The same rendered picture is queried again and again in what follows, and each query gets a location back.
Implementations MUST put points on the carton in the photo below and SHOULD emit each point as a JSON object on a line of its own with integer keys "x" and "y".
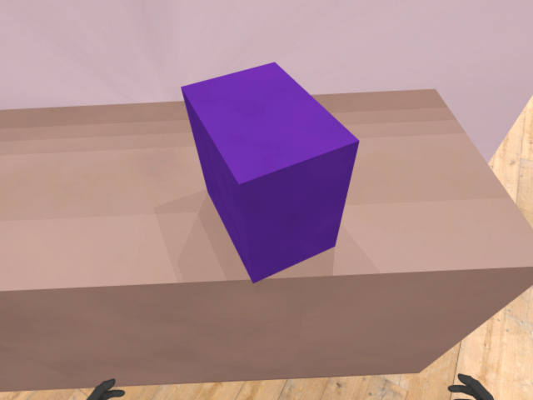
{"x": 277, "y": 165}

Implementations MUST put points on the pedestal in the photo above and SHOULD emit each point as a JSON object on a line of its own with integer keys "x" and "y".
{"x": 115, "y": 264}

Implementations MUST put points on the right robot hand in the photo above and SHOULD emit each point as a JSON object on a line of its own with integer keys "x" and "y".
{"x": 473, "y": 388}

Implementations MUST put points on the left robot hand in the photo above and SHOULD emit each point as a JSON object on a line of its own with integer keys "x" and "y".
{"x": 101, "y": 391}

